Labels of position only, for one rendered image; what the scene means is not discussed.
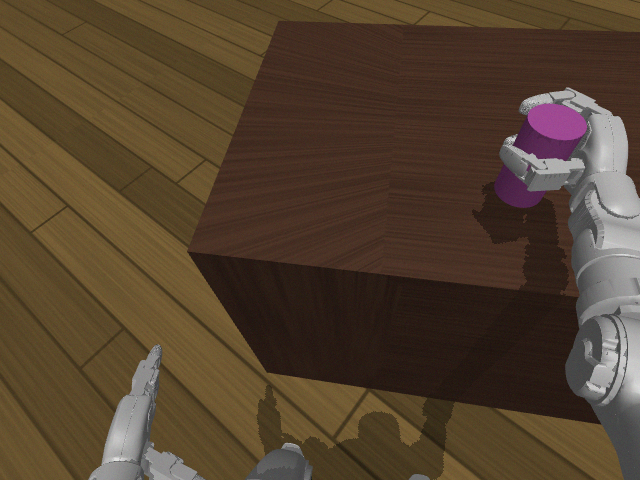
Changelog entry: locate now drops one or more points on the right robot arm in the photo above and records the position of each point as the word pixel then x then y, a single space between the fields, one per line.
pixel 604 365

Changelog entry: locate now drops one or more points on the left robot hand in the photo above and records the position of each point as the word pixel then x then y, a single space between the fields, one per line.
pixel 129 434

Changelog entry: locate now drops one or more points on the can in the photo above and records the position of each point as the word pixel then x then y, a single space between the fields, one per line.
pixel 549 131

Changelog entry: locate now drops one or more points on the right robot hand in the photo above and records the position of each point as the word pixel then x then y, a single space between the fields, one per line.
pixel 603 147

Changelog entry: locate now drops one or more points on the left robot arm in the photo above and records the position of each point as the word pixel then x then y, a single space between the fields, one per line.
pixel 119 470

